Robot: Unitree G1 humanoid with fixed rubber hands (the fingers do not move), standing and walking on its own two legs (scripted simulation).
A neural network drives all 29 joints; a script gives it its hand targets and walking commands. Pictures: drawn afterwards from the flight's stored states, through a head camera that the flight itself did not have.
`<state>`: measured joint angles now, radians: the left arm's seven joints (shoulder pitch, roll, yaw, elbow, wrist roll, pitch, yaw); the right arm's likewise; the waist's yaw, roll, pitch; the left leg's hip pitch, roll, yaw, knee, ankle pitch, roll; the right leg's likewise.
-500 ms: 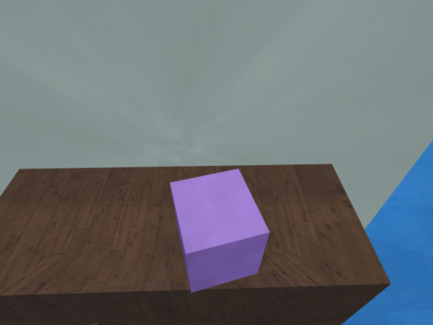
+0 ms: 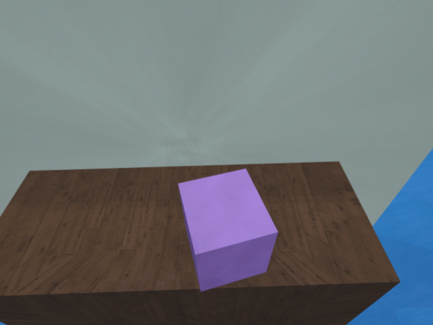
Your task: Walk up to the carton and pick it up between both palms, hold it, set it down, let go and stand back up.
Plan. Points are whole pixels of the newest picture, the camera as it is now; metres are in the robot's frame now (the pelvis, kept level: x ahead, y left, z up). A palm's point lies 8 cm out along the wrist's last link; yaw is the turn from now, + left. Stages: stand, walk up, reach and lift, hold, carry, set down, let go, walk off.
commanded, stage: stand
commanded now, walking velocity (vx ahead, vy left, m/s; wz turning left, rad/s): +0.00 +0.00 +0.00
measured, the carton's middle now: (223, 229) +0.36 +0.00 -0.08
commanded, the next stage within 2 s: none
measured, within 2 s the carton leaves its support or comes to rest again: neither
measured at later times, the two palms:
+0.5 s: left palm out of the picture +0.05 +0.29 -0.12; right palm out of the picture +0.05 -0.27 -0.12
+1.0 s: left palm out of the picture +0.06 +0.29 -0.12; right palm out of the picture +0.05 -0.27 -0.12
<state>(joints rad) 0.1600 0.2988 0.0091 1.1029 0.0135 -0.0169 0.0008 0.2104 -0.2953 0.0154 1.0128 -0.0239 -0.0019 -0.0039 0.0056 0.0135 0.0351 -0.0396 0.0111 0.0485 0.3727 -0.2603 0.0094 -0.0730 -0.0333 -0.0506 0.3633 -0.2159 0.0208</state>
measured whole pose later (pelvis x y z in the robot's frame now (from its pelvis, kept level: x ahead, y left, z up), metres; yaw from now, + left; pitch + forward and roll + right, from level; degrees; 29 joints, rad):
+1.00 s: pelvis -0.01 +0.01 +0.00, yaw +0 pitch -3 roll +0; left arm 0.13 0.31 0.00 1.12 0.01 -0.01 0.00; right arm 0.15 -0.30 -0.01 1.09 -0.02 -0.01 0.00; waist 0.00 0.00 0.05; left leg -0.04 -0.02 0.05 0.31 -0.21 0.03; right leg -0.08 -0.06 -0.04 0.32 -0.18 0.04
